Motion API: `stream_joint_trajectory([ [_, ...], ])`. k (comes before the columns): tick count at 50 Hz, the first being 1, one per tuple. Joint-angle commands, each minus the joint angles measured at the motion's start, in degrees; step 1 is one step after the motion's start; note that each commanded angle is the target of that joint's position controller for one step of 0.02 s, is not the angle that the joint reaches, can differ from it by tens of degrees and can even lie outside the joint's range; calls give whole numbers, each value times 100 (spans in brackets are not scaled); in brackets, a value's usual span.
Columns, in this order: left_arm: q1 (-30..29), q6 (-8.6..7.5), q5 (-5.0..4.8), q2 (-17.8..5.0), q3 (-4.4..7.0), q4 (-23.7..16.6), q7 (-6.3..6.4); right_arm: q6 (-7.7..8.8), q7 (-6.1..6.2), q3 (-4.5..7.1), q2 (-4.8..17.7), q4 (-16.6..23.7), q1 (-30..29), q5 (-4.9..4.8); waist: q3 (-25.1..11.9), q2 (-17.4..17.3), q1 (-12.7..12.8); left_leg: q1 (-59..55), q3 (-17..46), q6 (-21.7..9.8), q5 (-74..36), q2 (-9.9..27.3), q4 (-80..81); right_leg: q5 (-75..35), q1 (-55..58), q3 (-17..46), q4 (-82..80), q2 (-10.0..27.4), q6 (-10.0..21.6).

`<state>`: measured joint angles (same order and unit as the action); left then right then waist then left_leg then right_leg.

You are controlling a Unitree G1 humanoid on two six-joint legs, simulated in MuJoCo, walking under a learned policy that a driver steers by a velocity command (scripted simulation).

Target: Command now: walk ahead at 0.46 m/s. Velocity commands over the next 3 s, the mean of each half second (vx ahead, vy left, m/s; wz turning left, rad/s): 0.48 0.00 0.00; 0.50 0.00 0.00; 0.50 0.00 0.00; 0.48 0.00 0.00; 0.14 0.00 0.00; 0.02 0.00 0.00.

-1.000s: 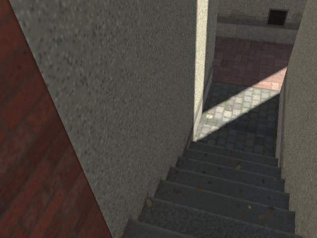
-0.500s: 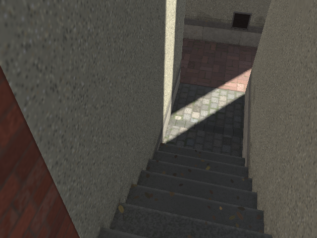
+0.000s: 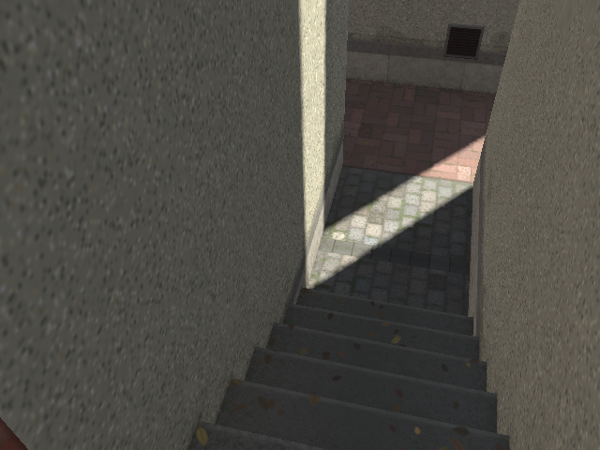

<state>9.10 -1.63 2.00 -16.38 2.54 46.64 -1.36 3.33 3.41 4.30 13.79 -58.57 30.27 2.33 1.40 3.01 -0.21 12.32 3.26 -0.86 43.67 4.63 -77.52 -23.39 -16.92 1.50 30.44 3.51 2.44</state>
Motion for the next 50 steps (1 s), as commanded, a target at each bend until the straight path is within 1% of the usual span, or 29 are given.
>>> stream_joint_trajectory([
  [1, 3269, -195, 302, -1159, 243, 1205, -5, -57, 80, -14, -332, 733, -738, -256, 307, 1163, 812, 4488, 145, -523, 995, -1546, -5597, -3660, 3391, 619, 1097, 1033, 88],
  [2, 3258, -377, 128, -1202, 235, 1294, -85, -6, 135, -145, -481, 906, -33, -244, 113, 1676, 111, 5348, 337, -656, 600, -1232, -4736, -5095, 3298, 1149, 1444, 1437, -263],
  [3, 3110, -456, -40, -904, 154, 1262, -146, -96, 139, -106, -205, 615, -13, -162, 185, 956, 27, 5411, 206, -608, -33, -1162, -4197, -3858, 2592, 1305, 1025, 1419, -260],
  [4, 2510, -519, -81, -873, 116, 1091, -174, -199, 115, -102, -250, 656, -220, -53, 6, 568, -275, 5283, 221, -656, -757, -923, -4276, -1268, 1652, 1809, 808, 1468, 277],
  [5, 2280, -562, -206, -1223, 233, 1084, -70, -327, 75, -128, -132, 779, -346, 90, -230, 1214, -368, 5429, 328, -523, -1261, -690, -3764, 1841, 1264, 3115, -12, 1966, 915],
  [8, 1357, -618, -176, -157, -205, 1027, 149, -557, -51, -65, 218, 985, -2028, -52, 1045, 89, -561, 4355, 696, 170, -3920, -547, -441, 4159, -1738, 2551, -472, 1414, 944],
  [11, 1875, -579, -342, -742, -32, 1223, 231, -717, -108, -59, 179, 550, -1990, 30, 519, 575, -478, 2988, 4, 206, -4616, -532, 181, 2934, -1411, 1974, -530, 1154, 992],
  [13, 2362, -605, -441, -263, -91, 1407, 343, -522, -219, 16, 439, 650, -2872, -63, 901, -13, -101, 4017, 633, 33, -6133, -428, 1901, 4451, -309, 1742, 355, 726, 949],
  [17, 2290, -500, -251, -92, -21, 1258, 368, -286, -436, -131, -123, 671, -3673, -99, 716, -122, 352, 2387, -252, 11, -7494, -587, 3516, 4907, -611, 1188, 884, 256, 946],
  [21, 2662, -501, -91, 123, -49, 1474, 285, -128, -478, -184, -70, 959, -4110, -146, 1193, 10, 1048, 2014, -702, 96, -6547, -498, 5015, 2732, 188, 1117, 1470, 85, 877],
  [23, 2989, -363, -2, -2, 23, 1673, 318, 64, -409, -199, 32, 838, -3525, -130, 872, -243, 1233, 1486, -937, 20, -6143, -594, 5782, 716, 797, 840, 2706, -55, 809],
  [25, 2860, -275, -62, -105, 37, 1785, 338, 60, -346, -92, 322, 238, -1509, -115, 221, -4, 414, -192, -910, -170, -6819, -371, 6704, -276, 520, 704, 4630, -117, 818],
  [26, 2566, -224, -115, -211, 77, 1810, 349, -24, -339, -26, 478, -63, -579, 16, -16, -290, -169, -1724, -589, -390, -7113, 38, 7199, 1445, -639, 515, 6399, -451, 771],
  [27, 1847, -257, -67, -156, 173, 1597, 283, -119, -398, 94, 771, -318, 472, 30, -463, -991, -850, -3611, 122, -873, -8538, 856, 6172, 6808, -2626, -110, 8703, -1390, 677],
  [28, 2638, -315, -418, 116, 87, 1308, 386, -125, -481, -68, 764, -208, 500, 97, -1451, -956, -178, -5298, 706, -1149, -10703, 1803, 3780, 7997, -4296, 530, 8937, -1108, 657],
  [30, 2062, -264, -164, 105, 14, 1264, 406, -124, -394, 38, 787, -28, 239, -1, -1341, -815, -430, -4481, 1292, -2078, -5607, 2133, 4504, 7135, -5566, 754, 8016, -414, 578],
  [31, 1843, -267, 42, -180, 101, 1132, 339, -57, -322, -2, 521, 190, -358, -12, -1052, -337, -100, -2957, 1592, -2081, -2785, 1889, 5104, 5793, -5011, 816, 6578, -83, 339],
  [32, 1554, -240, 256, -261, 148, 1224, 292, 11, -258, -117, 177, 202, -650, -34, -410, -174, 5, -1691, 1458, -1896, -2853, 1621, 5229, 4642, -4602, 994, 5764, -64, 122],
  [33, 1054, -196, 238, -160, 130, 959, 212, 108, -215, -234, 63, 279, -1018, -184, 467, -90, 303, 596, 753, -1606, -4091, 1173, 5585, 3250, -3154, 756, 3440, 54, -184],
  [34, 953, -95, 297, 68, 83, 982, 183, 183, -209, -191, 270, 183, -843, -222, 490, -415, 296, 1725, 208, -1512, -5519, 725, 5617, 2616, -1709, 71, 2843, -136, -294],
  [35, 1818, -11, 235, 415, -5, 1386, 186, 265, -203, -98, 662, 168, -698, -142, -97, -976, 533, 1843, 144, -1473, -6494, 746, 5125, 1948, -858, -254, 3552, -448, -245],
  [37, 1246, -107, 102, 28, 110, 1123, 133, 366, -133, -93, 228, -67, -295, -349, -71, -958, 389, 1181, 16, -1119, -4854, 309, 4432, 17, -1384, 183, 2166, -297, -23],
  [39, 858, -125, 78, 141, 29, 885, 86, 352, -134, -126, 61, 44, -850, -443, 53, -810, 469, 2282, -365, -724, -3023, -134, 4127, -1561, 201, -52, 1057, -460, 69],
  [44, 597, -74, -21, -132, -6, 630, 210, 155, -58, -59, 266, 47, -594, -28, 923, -932, 157, 1430, -34, -858, -3193, 58, 2265, -182, 170, 105, -393, -178, 170],
  [45, 1062, -139, -24, -327, 73, 728, 209, 42, 17, -67, 236, -37, -436, 74, 868, -677, 174, 882, -36, -970, -3686, 20, 1420, -18, 274, -75, -1054, -119, 206],
  [47, 2781, -93, -45, -608, 273, 1283, 178, -120, 35, -33, 381, -42, -501, 66, 54, -62, 917, 736, -96, -1147, -4658, -331, -1492, 910, 1834, -186, -1967, -23, 530],
  [48, 3265, -132, -34, -787, 287, 1505, 57, -116, -111, -75, -21, -15, -267, -48, -215, 1125, 841, 2592, -304, -1031, -582, -1174, -4109, -1233, 3067, 511, -385, 601, 860],
  [49, 3037, -179, 40, -691, 118, 1355, -32, -98, -67, -162, -276, 271, 231, -234, -460, 1407, 168, 4716, -350, -974, 842, -1069, -4974, -2909, 4112, 1124, 1608, 1226, 962],
  [50, 3119, -166, -113, -691, 135, 1328, -67, -122, -3, -184, -94, 267, 199, -158, -690, 1062, 293, 5369, -258, -1013, 520, -954, -4845, -1806, 3954, 1470, 1224, 1534, 1215],
])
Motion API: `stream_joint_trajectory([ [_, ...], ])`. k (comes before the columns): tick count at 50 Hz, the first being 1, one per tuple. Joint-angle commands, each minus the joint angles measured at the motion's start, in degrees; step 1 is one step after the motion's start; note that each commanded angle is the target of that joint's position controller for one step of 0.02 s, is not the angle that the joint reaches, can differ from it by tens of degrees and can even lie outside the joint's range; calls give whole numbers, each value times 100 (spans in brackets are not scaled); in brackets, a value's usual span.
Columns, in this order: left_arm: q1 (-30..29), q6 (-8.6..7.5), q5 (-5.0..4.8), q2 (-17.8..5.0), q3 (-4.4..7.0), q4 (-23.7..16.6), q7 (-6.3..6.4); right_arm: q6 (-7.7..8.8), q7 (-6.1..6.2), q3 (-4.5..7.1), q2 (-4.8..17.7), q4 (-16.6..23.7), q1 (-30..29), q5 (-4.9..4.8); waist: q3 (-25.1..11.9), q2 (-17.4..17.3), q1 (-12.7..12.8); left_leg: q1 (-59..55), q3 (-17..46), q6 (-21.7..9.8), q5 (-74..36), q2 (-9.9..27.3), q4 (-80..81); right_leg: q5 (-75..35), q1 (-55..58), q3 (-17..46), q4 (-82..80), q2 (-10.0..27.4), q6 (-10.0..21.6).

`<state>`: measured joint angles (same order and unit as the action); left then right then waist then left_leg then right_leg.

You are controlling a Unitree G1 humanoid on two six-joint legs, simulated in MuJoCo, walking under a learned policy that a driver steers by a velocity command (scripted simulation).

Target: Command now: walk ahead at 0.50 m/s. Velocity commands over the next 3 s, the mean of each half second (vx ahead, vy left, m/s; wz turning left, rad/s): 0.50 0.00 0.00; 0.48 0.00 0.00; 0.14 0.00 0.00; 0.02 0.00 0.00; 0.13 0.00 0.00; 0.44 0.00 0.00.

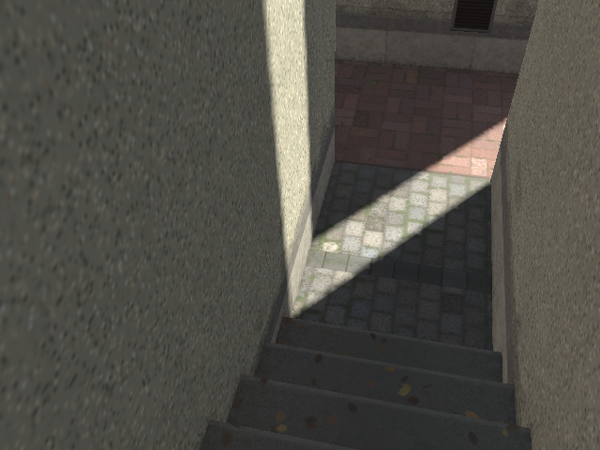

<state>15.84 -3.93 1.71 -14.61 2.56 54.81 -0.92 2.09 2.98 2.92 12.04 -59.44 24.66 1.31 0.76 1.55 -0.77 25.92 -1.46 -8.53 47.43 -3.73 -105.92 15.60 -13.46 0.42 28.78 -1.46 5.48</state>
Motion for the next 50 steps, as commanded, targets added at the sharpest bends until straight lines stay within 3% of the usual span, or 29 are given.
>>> stream_joint_trajectory([
  [1, 2422, 19, -57, -1175, 250, 468, -28, -48, 77, -30, 358, 578, 204, 53, -532, 1357, 563, 4388, 744, -132, -563, 166, -1051, -1207, 2840, 2754, 168, 2536, 1559],
  [2, 1744, 81, -83, -747, 111, 400, 36, -181, -3, 68, 752, 543, -413, 227, 253, 321, 381, 4138, 502, 99, -1238, 343, -518, 1694, 1508, 3129, -801, 2238, 1393],
  [3, 1632, 17, 12, -782, 53, 387, 53, -292, -80, 104, 719, 703, -882, 224, 835, 752, 317, 3926, 535, 245, -1283, 335, -260, 1869, 382, 3680, -1005, 2447, 1461],
  [4, 1361, -127, 71, -315, -147, 417, 77, -271, -83, 86, 587, 719, -1187, 124, 1325, -51, 14, 3814, 1321, 461, -3038, 541, 1317, 1271, -401, 3073, -531, 1906, 1033],
  [5, 1025, -231, -90, -195, -230, 356, 188, -302, -108, 65, 501, 703, -1283, 66, 1365, -211, -230, 2954, 1212, 780, -3866, 561, 2680, 192, -1281, 2642, -584, 1767, 836],
  [8, 1088, -345, -104, -915, -45, 443, 169, -378, -196, 8, 206, 300, -965, 183, 449, 481, -281, 853, 234, 926, -5282, 522, 3699, -2174, -1775, 1806, -432, 1375, 791],
  [10, 1433, -325, -274, -397, -138, 551, 250, -263, -266, 115, 479, 475, -1531, -34, 639, 84, -99, 1875, 812, 620, -6775, 666, 5183, -1096, -713, 1487, 474, 930, 631],
  [11, 1323, -313, -309, -216, -178, 440, 297, -162, -308, 59, 427, 601, -2110, 7, 585, -33, 109, 1675, 631, 642, -7599, 625, 5945, -260, -699, 1405, 619, 741, 552],
  [15, 1542, -209, -110, -58, -150, 394, 237, -152, -354, 27, 201, 812, -2446, 80, 653, 190, 558, 1052, 233, 600, -7679, 451, 6516, -2, -675, 1469, 1145, 513, 640],
  [19, 2049, -195, 81, 33, -113, 539, 199, 68, -360, -61, 200, 955, -2614, -145, 920, -164, 1179, 231, -368, 777, -7254, 223, 8239, -1468, -242, 1046, 2357, 69, 472],
  [20, 1819, -119, 70, -51, -103, 558, 207, 36, -304, -81, 100, 598, -1814, -81, 552, 201, 820, -388, -82, 679, -7424, 328, 7594, -2164, -292, 1277, 3077, 221, 498],
  [22, 1714, -109, 21, -424, 19, 639, 158, -42, -145, 89, 625, 66, -122, -20, -12, 162, 5, -1794, -97, 416, -7121, 420, 8552, -4227, -155, 1076, 4897, 271, 377],
  [23, 1281, -145, -77, -528, 39, 593, 166, 9, -178, 213, 831, -326, 951, 211, 121, -90, -677, -3199, 170, 87, -7341, 770, 9116, -3742, -1414, 941, 6646, 55, 261],
  [24, 1791, -161, -335, -181, 78, 511, 223, 69, -284, 322, 1326, -321, 1116, 307, -304, -1674, -514, -5179, 1143, -621, -10885, 2158, 7561, 3477, -3677, 121, 9201, -928, -94],
  [25, 2035, -139, -278, -113, -19, 362, 288, 87, -404, 220, 1005, -169, 1283, 182, -967, -793, -400, -5869, 1805, -821, -9856, 2726, 6843, 3380, -4730, 762, 8356, -468, -28],
  [27, 1369, -92, 158, -202, 45, 358, 252, 58, -307, 234, 823, -42, 822, 65, -138, 39, -226, -4006, 1711, -835, -7350, 2392, 7354, 2206, -4721, 874, 7567, -196, 100],
  [28, 892, -96, 173, -267, 81, 69, 225, 123, -90, 296, 1000, -21, 426, 0, -120, -632, -40, -3211, 2507, -1314, -5373, 2871, 7558, 1108, -4851, 1449, 6207, 65, -109],
  [29, 663, 48, 223, -489, 170, 110, 218, 163, 41, 163, 627, 42, 294, -37, 453, -116, 193, -1571, 2217, -1141, -5413, 2516, 7957, 212, -3957, 1393, 4920, 194, -350],
  [30, 324, 171, 225, -412, 182, 30, 207, 259, 100, 91, 446, 76, 9, -153, 707, 83, 329, -250, 1536, -878, -6223, 1960, 8127, -540, -2641, 1030, 3634, 103, -609],
  [32, 1099, 348, 116, 48, 39, 405, 181, 356, 146, 209, 895, 69, 196, -67, 58, -656, 542, -35, 1273, -828, -7491, 2027, 7676, -1319, -1592, 400, 4217, -54, -634],
  [35, -140, 261, 127, -136, 51, -199, -82, 425, 221, 74, 56, -71, 43, -375, 289, -565, 405, 341, 686, -53, -3209, 860, 7143, -4783, -1301, 698, 1664, 189, -388],
  [40, -1158, 230, -2, -142, -69, -746, -65, 361, 195, 157, 306, 162, 26, -143, 724, -637, -177, 403, 856, 10, -2461, 1051, 6164, -4868, -597, 418, 725, 284, -383],
  [43, -403, 212, 9, -298, 17, -498, -40, 121, 276, 170, 461, 9, 328, 117, 846, -602, -220, -76, 794, -170, -3624, 959, 4383, -3319, -213, 50, -42, 230, -325],
  [45, 1803, 181, -18, -459, 181, 294, -13, 8, 228, 187, 531, -15, 321, 24, 225, -117, 705, 607, 610, -311, -4725, 685, 1957, -3089, 2011, -195, -765, 189, -44],
  [46, 2002, 101, 26, -887, 280, 447, -56, 19, 116, 254, 328, -61, 686, -83, 259, 1623, 639, 1406, 171, -96, -881, -387, -608, -6081, 2451, 838, -1229, 1091, 341],
  [47, 2172, 17, 104, -1099, 245, 417, -130, 10, 220, 170, 44, 134, 927, -279, -158, 1646, 233, 3713, -20, 58, 724, -340, -2141, -9906, 4189, 1184, 1286, 2110, 488],
  [48, 2385, 51, -94, -1065, 223, 299, -170, 34, 260, 96, 128, 165, 755, -236, -856, 1099, 488, 4271, 152, 9, 425, -191, -2335, -9440, 4355, 1298, 1357, 2390, 565],
  [49, 2227, 63, -101, -886, 147, 204, -104, 53, 276, 116, 214, 135, 445, -119, -625, 588, 570, 4438, 533, -7, -476, -34, -1638, -6905, 3559, 1295, 926, 2249, 690],
  [50, 1879, 54, 4, -1119, 237, 177, 90, -41, 241, 80, 143, 311, 213, -43, -649, 1107, 427, 4125, 695, 190, -964, 248, -1188, -4081, 2404, 2271, 422, 2729, 1414],
])
Over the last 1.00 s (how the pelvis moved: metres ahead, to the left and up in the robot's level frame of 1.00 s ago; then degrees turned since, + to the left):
0.54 -0.08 -0.43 0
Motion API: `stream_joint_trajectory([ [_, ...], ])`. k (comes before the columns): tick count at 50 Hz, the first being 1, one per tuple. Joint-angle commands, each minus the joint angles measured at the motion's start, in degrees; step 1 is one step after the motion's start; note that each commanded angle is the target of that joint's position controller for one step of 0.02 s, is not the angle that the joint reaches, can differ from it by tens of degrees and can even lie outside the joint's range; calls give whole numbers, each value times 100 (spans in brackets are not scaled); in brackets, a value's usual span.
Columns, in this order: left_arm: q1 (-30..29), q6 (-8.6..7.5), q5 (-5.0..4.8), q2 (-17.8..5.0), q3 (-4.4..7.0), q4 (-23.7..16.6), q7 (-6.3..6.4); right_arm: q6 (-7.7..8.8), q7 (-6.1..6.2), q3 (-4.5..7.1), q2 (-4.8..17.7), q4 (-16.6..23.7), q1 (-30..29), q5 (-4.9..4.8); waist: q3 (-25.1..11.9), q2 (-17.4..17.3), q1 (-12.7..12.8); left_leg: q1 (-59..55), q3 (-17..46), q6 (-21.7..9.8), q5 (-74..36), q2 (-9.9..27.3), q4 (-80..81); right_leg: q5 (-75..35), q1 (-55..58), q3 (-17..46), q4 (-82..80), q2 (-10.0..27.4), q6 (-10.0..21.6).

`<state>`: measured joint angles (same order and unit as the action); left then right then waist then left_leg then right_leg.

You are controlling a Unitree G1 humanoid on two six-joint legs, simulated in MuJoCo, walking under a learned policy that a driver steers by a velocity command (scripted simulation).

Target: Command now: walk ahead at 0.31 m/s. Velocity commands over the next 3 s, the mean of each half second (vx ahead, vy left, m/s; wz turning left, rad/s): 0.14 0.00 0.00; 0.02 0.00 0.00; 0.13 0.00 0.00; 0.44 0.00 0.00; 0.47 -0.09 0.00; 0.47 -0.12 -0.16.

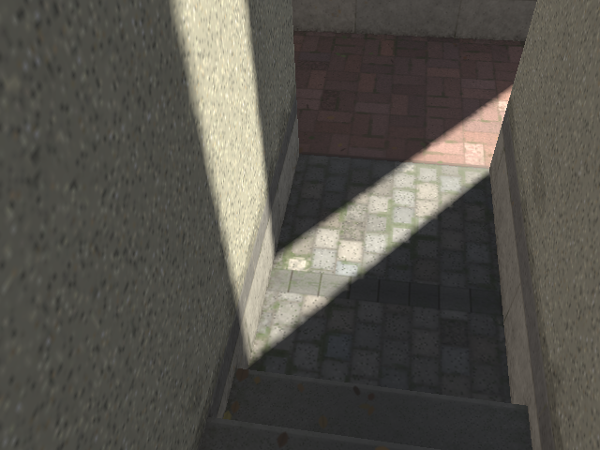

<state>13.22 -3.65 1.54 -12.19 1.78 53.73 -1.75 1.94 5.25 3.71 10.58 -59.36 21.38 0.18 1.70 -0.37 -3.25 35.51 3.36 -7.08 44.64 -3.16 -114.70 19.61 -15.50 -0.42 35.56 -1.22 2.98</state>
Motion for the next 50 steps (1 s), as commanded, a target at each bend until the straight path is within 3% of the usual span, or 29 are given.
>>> stream_joint_trajectory([
  [1, 1756, 15, 45, -923, 165, 233, 202, -205, -44, 68, 490, 179, 291, 248, -251, 653, 399, 2933, 212, 252, -1103, 229, 13, -3845, 1581, 2475, -531, 2500, 1839],
  [3, 1452, -101, 99, -466, -93, 246, 198, -353, -33, 123, 386, 110, -108, 267, 313, 280, 164, 2330, 405, 441, -2421, -5, 1709, -4331, 112, 1811, -194, 1847, 1329],
  [4, 1002, -163, -94, -411, -160, 79, 283, -381, -84, 75, 344, 448, -573, 234, 568, -75, -134, 1407, 166, 680, -3409, 164, 3865, -4136, -999, 1382, -727, 1593, 1136],
  [5, 738, -243, -140, -329, -222, 112, 306, -406, -130, 1, 48, 330, -487, 258, 257, 68, -281, -64, -182, 755, -4471, 271, 5155, -4085, -1621, 1011, -966, 1283, 993],
  [7, 567, -308, -153, -669, -143, 245, 269, -456, -165, -33, -109, -373, 527, 286, -447, 775, -532, -1563, -315, 674, -5461, 240, 4822, -4844, -1608, 844, -620, 1282, 936],
  [9, 1267, -346, -316, -390, -198, 459, 373, -289, -247, 91, 358, -104, -634, 315, 196, 522, 55, 135, 24, 535, -6635, 469, 6301, -2761, -223, 1022, 84, 902, 923],
  [11, 1912, -295, -191, -256, -233, 615, 485, -169, -289, 15, 195, 88, -1534, 311, 333, 414, 628, 918, 131, 613, -6178, 447, 6961, -2549, 689, 1449, 578, 954, 1003],
  [12, 2128, -248, -98, -269, -225, 692, 503, -96, -296, -18, 156, 177, -1717, 252, 372, 497, 747, 1080, 260, 648, -5745, 495, 7071, -2741, 852, 1677, 737, 1061, 1065],
  [13, 1960, -238, -134, -177, -253, 656, 543, 48, -302, -45, 180, 198, -1783, 182, 438, 151, 786, 713, 207, 791, -6770, 580, 8124, -1942, 563, 1399, 1076, 805, 1014],
  [14, 1699, -232, -26, -199, -223, 619, 474, 89, -340, -52, 154, 252, -1761, 26, 489, -33, 800, -328, -231, 869, -7185, 446, 8943, -1363, -83, 1043, 1030, 506, 935],
  [16, 1873, -219, -52, -94, -218, 719, 388, 92, -403, -11, 295, 114, -1415, -56, 704, -70, 956, -965, -253, 888, -7177, 440, 9567, -1534, -382, 1254, 1145, 359, 804],
  [19, 2175, -74, -16, -350, -95, 971, 323, 59, -482, 19, 383, 192, -1134, -21, 891, 161, 1228, -1699, -582, 832, -7049, 586, 9896, -1853, -603, 1386, 1373, 535, 783],
  [20, 2174, 7, 42, -294, -91, 969, 316, 84, -439, 22, 420, 174, -639, -78, 808, 299, 1102, -2187, -479, 823, -7518, 855, 10341, -1827, -571, 1403, 1742, 381, 757],
  [22, 1742, 39, 57, -540, -4, 901, 261, 67, -411, 196, 818, -256, 945, 42, 276, 88, 313, -3672, -686, 707, -7489, 968, 10563, -1967, -868, 1124, 3429, 110, 709],
  [23, 2008, 78, -80, -420, -6, 1026, 238, -101, -479, 249, 1131, -408, 1443, 122, 10, -190, 53, -4757, -504, 708, -8181, 1193, 10161, 77, -1650, 561, 4741, -368, 541],
  [24, 2730, 140, -312, 92, -5, 1078, 278, -151, -567, 191, 1216, -462, 1864, 213, -728, -1117, 144, -6123, 96, 229, -10782, 2084, 8166, 4003, -2967, 56, 7215, -967, 313],
  [25, 2692, 217, -299, 72, -17, 961, 375, -242, -573, 48, 973, -327, 1696, 54, -1070, -926, 211, -5738, 709, -174, -10130, 2557, 7938, 4124, -3360, 135, 8117, -730, 327],
  [26, 2401, 315, -105, -71, 3, 851, 394, -297, -493, -41, 833, -146, 1273, -126, -971, -612, 300, -4876, 983, -504, -8374, 2693, 8393, 3520, -3491, 212, 8418, -601, 284],
  [27, 1778, 453, 140, -123, -5, 726, 398, -246, -418, -226, 502, 103, 897, -131, -676, 24, 268, -3983, 777, -436, -6657, 2323, 8788, 2871, -3410, 336, 7976, -524, 235],
  [28, 1347, 620, 239, 89, -97, 411, 406, -229, -123, -121, 951, 179, 386, -161, -676, -1058, 360, -3248, 1787, -1260, -4918, 2958, 9656, 2035, -3404, 213, 8110, -436, 4],
  [29, 804, 762, 317, -257, -62, 252, 474, -245, -20, -238, 731, 298, 265, -121, -329, -572, 382, -2476, 1663, -1290, -4419, 2781, 9879, 1640, -3367, 225, 8315, -427, -109],
  [30, 571, 807, 240, -378, -55, 131, 500, -225, -10, -360, 545, 455, 84, -55, -65, -155, 419, -1786, 1133, -1051, -3761, 2310, 9784, 537, -3158, 472, 7400, -471, -185],
  [33, 345, 831, 150, -125, -132, -58, 529, -126, 73, -529, 544, 387, 379, -92, -40, -545, 389, -1582, 967, -744, -5049, 2019, 9160, -19, -3630, 705, 7755, -667, -426],
  [34, 265, 872, 90, -35, -170, -160, 484, -132, 86, -594, 458, 412, 523, -136, -17, -313, 388, -1475, 844, -668, -4700, 1880, 9123, -415, -3705, 793, 7279, -699, -493],
  [37, -189, 1003, 84, 101, -234, -509, 421, -143, 110, -746, 374, 535, 578, -65, -156, -646, 253, -1642, 1136, -652, -3510, 1725, 9113, -506, -4087, 943, 7198, -831, -744],
  [45, -1031, 1092, 74, -292, -62, -1401, 297, -72, 142, -604, 617, 1110, 584, 101, 42, -833, -13, -2088, 1480, -709, -2363, 1751, 9640, 78, -3826, 1010, 6207, -732, -1031],
  [47, -1258, 1030, 204, -498, -13, -1770, 196, -137, 214, -489, 781, 1310, 434, 171, 89, -864, -32, -2366, 1516, -607, -2005, 1824, 9860, 61, -3743, 1017, 5165, -394, -876],
  [49, -1246, 956, 120, -516, -51, -1931, 137, -229, 241, -384, 828, 1517, 54, 189, -200, -745, 87, -2280, 1379, -516, -1767, 1788, 10021, -216, -2576, 943, 2810, 93, -602],
  [50, -958, 927, 14, -531, -75, -1904, 84, -298, 235, -274, 1005, 1573, -133, 180, -412, -910, 158, -1656, 1098, -375, -1445, 1617, 10215, 118, -1280, 520, 1923, 4, -442],
])
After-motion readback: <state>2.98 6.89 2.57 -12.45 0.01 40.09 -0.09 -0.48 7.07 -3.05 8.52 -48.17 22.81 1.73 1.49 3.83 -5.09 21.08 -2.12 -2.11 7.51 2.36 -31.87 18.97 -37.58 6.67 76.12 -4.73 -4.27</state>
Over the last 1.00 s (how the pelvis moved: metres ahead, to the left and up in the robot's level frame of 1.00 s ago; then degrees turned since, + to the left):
0.53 -0.07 -0.39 -1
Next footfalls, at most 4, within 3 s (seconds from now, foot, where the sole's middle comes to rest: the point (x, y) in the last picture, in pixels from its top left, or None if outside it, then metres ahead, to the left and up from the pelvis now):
0.46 left None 0.34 0.09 -0.95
1.12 right None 0.25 -0.16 -0.95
1.76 left None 0.35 0.12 -0.95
2.36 right None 0.61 -0.12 -1.14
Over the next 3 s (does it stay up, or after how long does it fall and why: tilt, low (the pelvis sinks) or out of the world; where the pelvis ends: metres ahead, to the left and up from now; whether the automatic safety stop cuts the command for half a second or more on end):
stays up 0.92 -0.12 -0.60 its command is cut before an obstacle after 2.2 s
